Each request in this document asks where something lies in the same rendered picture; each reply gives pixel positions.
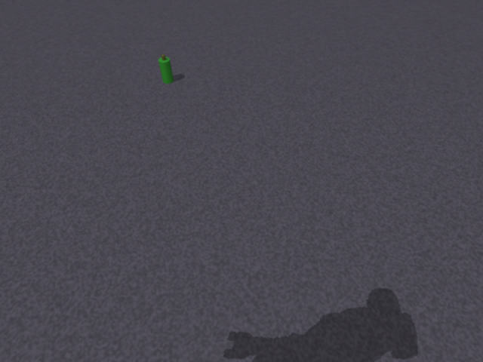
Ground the bottle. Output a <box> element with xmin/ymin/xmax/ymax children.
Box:
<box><xmin>158</xmin><ymin>54</ymin><xmax>174</xmax><ymax>84</ymax></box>

